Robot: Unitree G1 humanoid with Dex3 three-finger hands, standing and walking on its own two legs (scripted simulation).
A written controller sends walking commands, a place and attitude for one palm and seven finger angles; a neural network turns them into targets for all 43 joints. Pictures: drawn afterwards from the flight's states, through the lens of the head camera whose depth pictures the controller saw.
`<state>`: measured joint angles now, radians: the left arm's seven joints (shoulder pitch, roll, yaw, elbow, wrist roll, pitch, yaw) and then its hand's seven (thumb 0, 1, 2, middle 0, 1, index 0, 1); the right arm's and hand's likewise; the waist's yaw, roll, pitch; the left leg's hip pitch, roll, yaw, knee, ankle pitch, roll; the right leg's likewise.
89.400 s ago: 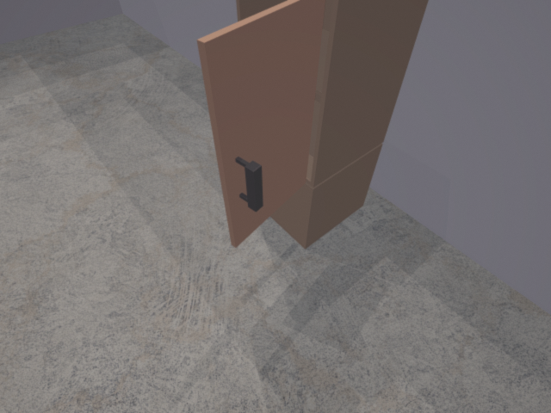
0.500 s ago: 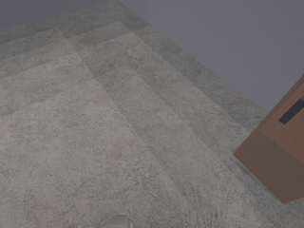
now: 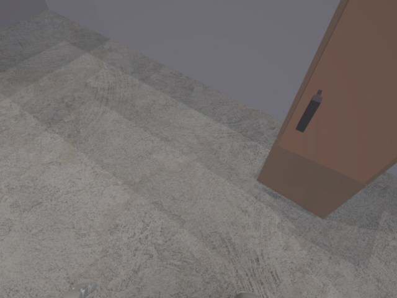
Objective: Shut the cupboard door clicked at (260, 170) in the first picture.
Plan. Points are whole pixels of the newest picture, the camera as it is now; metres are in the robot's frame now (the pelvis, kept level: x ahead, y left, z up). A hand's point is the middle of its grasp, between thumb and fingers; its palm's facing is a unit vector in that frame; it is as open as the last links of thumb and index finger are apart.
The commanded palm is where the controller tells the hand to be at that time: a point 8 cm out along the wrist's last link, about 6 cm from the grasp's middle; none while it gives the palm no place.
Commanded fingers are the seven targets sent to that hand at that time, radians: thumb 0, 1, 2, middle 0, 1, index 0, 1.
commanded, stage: turn to face it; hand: left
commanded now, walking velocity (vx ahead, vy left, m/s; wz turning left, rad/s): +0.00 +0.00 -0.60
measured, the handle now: (309, 110) +0.68 -0.33 -0.09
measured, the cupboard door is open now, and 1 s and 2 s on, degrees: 6 6 6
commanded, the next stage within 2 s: take the last steps up to it in 0.68 s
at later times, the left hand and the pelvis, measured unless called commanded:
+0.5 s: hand (134, 292) +0.15 +0.15 -0.17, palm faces -0.18 -0.96 -0.21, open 7.4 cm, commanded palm none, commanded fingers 0.00 0.90 0.90 -0.20 -0.30 -0.20 -0.30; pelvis +0.05 -0.02 +0.00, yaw -14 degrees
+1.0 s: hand (159, 242) +0.26 +0.11 -0.16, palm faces -0.45 -0.87 -0.21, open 7.4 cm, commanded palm none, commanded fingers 0.00 0.90 0.90 -0.20 -0.30 -0.20 -0.30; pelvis +0.09 -0.03 +0.00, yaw -26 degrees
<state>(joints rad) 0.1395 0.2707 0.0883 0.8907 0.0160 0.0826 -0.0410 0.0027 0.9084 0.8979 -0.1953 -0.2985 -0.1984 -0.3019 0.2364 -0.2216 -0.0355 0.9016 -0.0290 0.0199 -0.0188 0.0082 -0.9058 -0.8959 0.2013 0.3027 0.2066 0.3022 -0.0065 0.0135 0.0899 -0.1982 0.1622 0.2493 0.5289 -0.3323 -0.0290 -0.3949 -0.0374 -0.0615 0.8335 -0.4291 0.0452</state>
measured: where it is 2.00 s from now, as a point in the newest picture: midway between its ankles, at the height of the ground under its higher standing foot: (251, 291)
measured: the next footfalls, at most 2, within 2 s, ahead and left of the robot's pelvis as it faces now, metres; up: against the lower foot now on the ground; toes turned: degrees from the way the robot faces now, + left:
right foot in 0.06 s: +0.03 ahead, -0.13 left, +0.00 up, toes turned -7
left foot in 0.56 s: +0.13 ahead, +0.09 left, +0.00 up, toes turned -13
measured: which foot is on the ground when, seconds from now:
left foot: down 0.00-0.06, up 0.08-0.54, down 0.56-1.00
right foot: up 0.00-0.04, down 0.06-0.56, up 0.58-1.00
